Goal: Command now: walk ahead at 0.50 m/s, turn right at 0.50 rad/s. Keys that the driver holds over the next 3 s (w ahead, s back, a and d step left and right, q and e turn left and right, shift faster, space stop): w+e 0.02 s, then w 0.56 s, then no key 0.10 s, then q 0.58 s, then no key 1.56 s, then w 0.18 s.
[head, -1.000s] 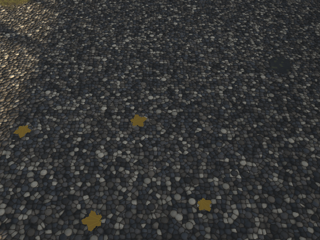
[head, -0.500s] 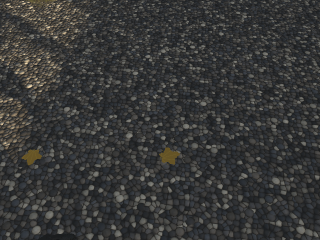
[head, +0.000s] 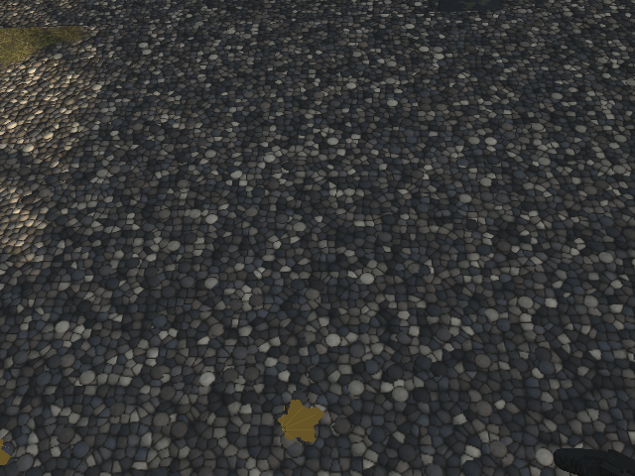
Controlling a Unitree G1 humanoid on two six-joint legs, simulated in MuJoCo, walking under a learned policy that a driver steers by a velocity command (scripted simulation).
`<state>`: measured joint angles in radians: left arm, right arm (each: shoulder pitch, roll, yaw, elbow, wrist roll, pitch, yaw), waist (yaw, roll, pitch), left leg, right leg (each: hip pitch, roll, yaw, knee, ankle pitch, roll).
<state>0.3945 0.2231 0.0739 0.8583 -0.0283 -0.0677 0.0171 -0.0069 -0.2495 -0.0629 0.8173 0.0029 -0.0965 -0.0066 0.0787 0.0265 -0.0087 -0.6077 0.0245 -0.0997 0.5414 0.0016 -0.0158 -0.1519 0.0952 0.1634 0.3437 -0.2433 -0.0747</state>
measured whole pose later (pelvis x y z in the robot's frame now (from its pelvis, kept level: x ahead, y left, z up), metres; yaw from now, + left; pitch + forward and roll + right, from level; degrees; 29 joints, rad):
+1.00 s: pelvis +0.47 -0.03 +0.00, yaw +0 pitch +2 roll -2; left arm 0.15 0.27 0.07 0.85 0.01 -0.04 0.02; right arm 0.14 -0.28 -0.07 0.81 0.01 0.02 0.00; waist 0.02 0.03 0.04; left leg -0.54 0.07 0.00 0.75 -0.21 -0.02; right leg -0.19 0.00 -0.16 0.35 -0.19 -0.03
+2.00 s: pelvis +0.54 -0.02 -0.01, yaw +14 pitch -1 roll +0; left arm 0.15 0.24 0.02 0.92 0.01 -0.02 0.01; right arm 0.19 -0.25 -0.05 0.82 -0.01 0.01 -0.02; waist 0.00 0.00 0.04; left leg -0.26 -0.04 -0.09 0.53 -0.25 0.00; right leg -0.19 0.00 0.01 0.53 -0.32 0.00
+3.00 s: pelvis +0.57 -0.02 -0.01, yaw +14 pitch -1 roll +0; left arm 0.33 0.24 0.03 1.07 -0.02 -0.04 0.03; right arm 0.24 -0.23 -0.03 1.08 0.02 -0.03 -0.02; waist 0.02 -0.02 0.00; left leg -0.32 -0.01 0.00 0.75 -0.43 0.04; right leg -0.14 0.01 0.01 0.48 -0.34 -0.04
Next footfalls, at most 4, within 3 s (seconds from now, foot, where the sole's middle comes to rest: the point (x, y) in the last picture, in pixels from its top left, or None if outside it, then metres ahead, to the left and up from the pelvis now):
0.12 left None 0.23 0.13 -0.78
0.62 right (439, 467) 0.50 -0.14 -0.78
1.10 left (322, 426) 0.58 0.11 -0.78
1.56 right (434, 424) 0.59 -0.13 -0.78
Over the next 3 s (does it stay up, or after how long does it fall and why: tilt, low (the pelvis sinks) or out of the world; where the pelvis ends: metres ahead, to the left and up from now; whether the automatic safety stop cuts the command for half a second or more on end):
stays up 0.57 -0.02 -0.01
